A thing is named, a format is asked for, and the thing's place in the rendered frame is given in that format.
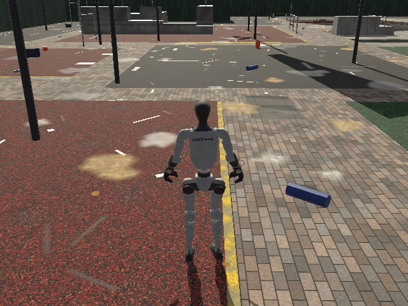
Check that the robot left thigh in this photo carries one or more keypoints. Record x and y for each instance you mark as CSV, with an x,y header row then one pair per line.
x,y
188,187

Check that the left robot forearm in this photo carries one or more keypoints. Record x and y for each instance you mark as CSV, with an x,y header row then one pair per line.
x,y
170,165

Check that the robot left hand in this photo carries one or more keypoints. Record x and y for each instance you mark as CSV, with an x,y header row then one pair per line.
x,y
166,176

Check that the right robot forearm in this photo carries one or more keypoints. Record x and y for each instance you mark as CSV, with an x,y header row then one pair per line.
x,y
235,165

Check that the robot right hand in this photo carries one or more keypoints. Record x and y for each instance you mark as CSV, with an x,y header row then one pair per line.
x,y
240,175

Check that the robot right upper arm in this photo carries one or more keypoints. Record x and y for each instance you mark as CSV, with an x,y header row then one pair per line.
x,y
226,142

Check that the robot right foot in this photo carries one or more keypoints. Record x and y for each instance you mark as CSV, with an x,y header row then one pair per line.
x,y
218,254

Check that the robot left upper arm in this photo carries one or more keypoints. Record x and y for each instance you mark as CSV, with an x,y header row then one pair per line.
x,y
179,145

